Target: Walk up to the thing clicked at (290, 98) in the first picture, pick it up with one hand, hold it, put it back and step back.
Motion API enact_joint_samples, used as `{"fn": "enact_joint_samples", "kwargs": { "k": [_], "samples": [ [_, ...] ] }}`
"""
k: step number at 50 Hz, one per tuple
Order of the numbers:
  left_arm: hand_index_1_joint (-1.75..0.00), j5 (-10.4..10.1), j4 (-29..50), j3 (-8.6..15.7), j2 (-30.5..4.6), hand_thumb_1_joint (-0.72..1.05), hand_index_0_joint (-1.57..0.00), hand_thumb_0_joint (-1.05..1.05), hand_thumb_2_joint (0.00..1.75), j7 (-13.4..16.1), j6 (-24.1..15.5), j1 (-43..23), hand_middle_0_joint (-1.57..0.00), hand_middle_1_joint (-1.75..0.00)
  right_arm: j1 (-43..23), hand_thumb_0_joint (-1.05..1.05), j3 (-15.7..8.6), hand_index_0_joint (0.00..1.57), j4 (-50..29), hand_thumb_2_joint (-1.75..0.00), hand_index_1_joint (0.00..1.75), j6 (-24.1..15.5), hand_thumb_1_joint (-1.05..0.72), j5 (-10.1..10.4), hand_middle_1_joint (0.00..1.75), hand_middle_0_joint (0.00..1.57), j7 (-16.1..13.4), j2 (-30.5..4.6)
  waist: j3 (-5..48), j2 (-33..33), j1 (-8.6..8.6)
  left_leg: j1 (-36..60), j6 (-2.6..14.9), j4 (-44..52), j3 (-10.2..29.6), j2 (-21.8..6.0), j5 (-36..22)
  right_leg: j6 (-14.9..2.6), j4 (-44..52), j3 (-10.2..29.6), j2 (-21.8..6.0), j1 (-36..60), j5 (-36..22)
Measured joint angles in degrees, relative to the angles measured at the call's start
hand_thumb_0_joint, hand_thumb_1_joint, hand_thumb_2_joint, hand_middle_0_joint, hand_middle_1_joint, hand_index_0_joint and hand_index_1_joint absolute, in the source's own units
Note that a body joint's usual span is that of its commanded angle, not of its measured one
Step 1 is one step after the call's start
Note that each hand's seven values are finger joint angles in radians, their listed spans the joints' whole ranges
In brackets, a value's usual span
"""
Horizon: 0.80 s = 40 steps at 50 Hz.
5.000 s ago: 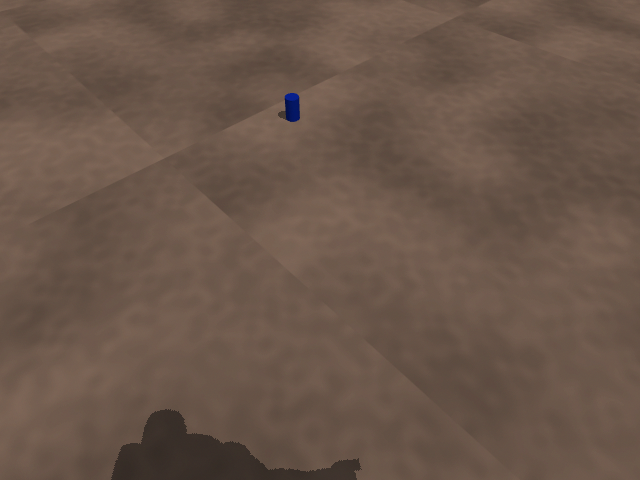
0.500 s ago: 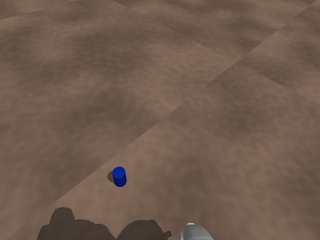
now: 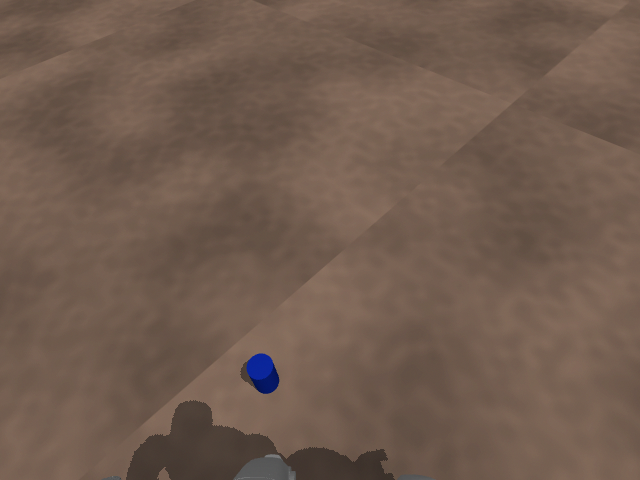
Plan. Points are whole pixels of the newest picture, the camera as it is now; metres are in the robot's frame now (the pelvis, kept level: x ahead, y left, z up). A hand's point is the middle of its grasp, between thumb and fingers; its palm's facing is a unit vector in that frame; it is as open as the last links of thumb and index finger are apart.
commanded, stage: walk up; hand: left
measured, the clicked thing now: (263, 374) +0.49 +0.23 -0.70
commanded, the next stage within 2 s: stand in 1.72 s
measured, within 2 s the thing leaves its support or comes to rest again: neither
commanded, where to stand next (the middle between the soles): +0.13 +0.01 m, yaw +0 degrees
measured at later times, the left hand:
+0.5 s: hand out of the picture +0.03 +0.29 -0.15, palm faces +0.02 -0.93 -0.36, open 7.4 cm
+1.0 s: hand out of the picture +0.13 +0.26 -0.13, palm faces +0.00 -0.94 -0.33, open 7.4 cm
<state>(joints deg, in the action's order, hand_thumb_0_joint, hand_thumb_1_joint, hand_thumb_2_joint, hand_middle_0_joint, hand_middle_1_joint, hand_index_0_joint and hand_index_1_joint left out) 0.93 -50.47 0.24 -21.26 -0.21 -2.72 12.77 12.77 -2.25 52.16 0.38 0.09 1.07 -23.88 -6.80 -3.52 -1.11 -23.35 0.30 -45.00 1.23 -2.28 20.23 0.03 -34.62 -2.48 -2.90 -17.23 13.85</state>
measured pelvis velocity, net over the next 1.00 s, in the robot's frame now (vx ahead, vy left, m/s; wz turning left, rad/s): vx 0.03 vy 0.01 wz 0.02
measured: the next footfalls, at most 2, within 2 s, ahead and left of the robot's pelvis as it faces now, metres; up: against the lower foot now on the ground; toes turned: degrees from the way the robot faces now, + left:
left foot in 0.06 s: +0.10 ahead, +0.15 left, +0.00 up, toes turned +1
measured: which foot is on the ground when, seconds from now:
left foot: up 0.00-0.04, down 0.06-1.00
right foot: down 0.00-1.00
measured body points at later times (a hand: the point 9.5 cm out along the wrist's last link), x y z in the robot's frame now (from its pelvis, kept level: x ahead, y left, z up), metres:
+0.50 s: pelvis +0.01 +0.02 +0.01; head +0.02 +0.02 +0.46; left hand +0.03 +0.34 -0.12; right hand +0.13 -0.27 -0.12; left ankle +0.06 +0.14 -0.73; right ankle +0.04 -0.12 -0.73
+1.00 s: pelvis +0.03 +0.01 +0.02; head +0.04 +0.01 +0.47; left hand +0.13 +0.31 -0.11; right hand +0.13 -0.29 -0.11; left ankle +0.06 +0.14 -0.73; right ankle +0.04 -0.12 -0.73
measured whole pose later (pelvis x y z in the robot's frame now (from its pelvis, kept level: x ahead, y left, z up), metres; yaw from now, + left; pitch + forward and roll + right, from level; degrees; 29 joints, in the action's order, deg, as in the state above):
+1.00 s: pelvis +0.03 +0.01 +0.02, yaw +1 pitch -2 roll +0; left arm 0.6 -65.4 0.2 -19.7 -0.5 -1.0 3.0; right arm 3.7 -0.5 66.2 0.1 -0.2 0.9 -20.5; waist -3.0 -0.4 0.3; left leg -9.9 -1.1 -20.3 0.3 -1.5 8.1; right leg 1.7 -19.5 -2.0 -2.3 -6.3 10.7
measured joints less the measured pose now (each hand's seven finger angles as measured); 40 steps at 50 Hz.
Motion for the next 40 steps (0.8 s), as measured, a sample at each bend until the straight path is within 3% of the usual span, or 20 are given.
{"fn": "enact_joint_samples", "kwargs": {
  "k": [3,5,9,10,12,14,27,40],
  "samples": [
    [-0.3,-0.22,-0.62,-0.02,-0.64,0.9,-0.21,0.0,0.89,-0.08,1.21,-1.32,-0.21,-0.3,-0.71,0.0,-0.17,0.2,1.62,-0.9,0.3,-0.17,-0.91,-0.22,0.3,0.21,-0.1,0.33,0.5,1.45,0.29,3.44,-0.16,6.99,-1.08,0.32,-5.25,0.77,-4.59,-0.39,-0.65,-1.84,2.68],
    [-0.3,-0.62,-1.68,0.27,-1.32,0.9,-0.21,0.0,0.89,0.1,2.2,-2.83,-0.21,-0.3,-1.59,0.0,-0.17,0.2,2.89,-0.9,0.3,-0.48,-0.91,-0.76,0.3,0.21,-0.39,1.55,-0.14,4.79,0.09,3.96,-0.56,7.02,-2.37,2.11,-5.78,0.85,-7.38,0.96,-2.52,-2.8,4.14],
    [-0.3,-1.21,-4.22,0.26,-1.15,0.9,-0.21,0.0,0.89,0.05,3.01,-3.82,-0.21,-0.3,-2.59,0.0,0.92,0.2,4.16,-0.9,0.3,-0.43,-0.9,-0.79,0.3,0.21,-0.1,2.39,0.83,5.3,0.67,3.09,0.02,6.87,-1.67,1.11,-5.48,-0.99,-7.34,1.75,-0.05,-2.04,10.67],
    [-0.3,-1.23,-4.84,0.34,-1.34,0.9,-0.21,0.0,0.89,-0.1,2.87,-3.78,-0.21,-0.3,-2.92,0.0,1.21,0.2,4.4,-0.9,0.3,-0.35,-0.9,-0.82,0.3,0.21,-0.09,2.62,1.16,5.64,0.66,2.92,-0.07,7.21,-1.66,1.02,-5.7,-1.17,-5.66,1.76,0.16,-1.09,9.73],
    [-0.29,-1.18,-6.27,0.45,-1.34,0.9,-0.21,0.0,0.89,-0.16,2.47,-3.84,-0.21,-0.3,-4.05,0.0,1.56,0.2,4.9,-0.9,0.3,-0.32,-0.9,-0.7,0.3,0.21,-0.08,2.74,0.93,5.51,0.48,2.91,-0.38,7.56,-1.54,0.54,-6.03,-0.08,-2.12,1.52,0.54,0.13,3.28],
    [-0.29,-0.95,-7.86,0.36,-1.08,0.9,-0.21,0.0,0.89,-0.1,2.29,-3.85,-0.21,-0.3,-5.04,0.0,1.79,0.2,5.49,-0.9,0.3,-0.33,-0.9,-0.51,0.3,0.21,-0.08,2.81,0.6,4.77,0.36,3.38,-0.52,8.06,-1.04,0.09,-6.34,1.34,0.11,1.01,0.95,1.45,1.34],
    [-0.29,-0.47,-14.66,-0.3,-0.2,0.9,-0.21,0.01,0.89,-0.65,1.75,-2.41,-0.21,-0.3,-8.89,0.0,2.52,0.2,9.59,-0.9,0.3,-0.27,-0.9,-0.08,0.3,0.21,0.59,3.6,3.19,1.67,-1.0,7.74,-0.91,16.87,-0.51,0.56,-9.85,1.82,8.76,0.38,0.79,6.06,-1.43],
    [-0.29,-0.69,-15.2,-0.22,1.12,0.9,-0.21,0.0,0.89,-0.31,1.49,-7.26,-0.21,-0.3,-9.82,0.0,2.0,0.2,13.13,-0.9,0.3,-0.32,-0.9,0.02,0.3,0.21,-0.01,3.34,3.45,1.9,0.0,12.24,-1.24,22.94,-0.66,1.01,-11.67,1.84,13.31,0.27,0.37,9.86,-2.41]
  ]
}}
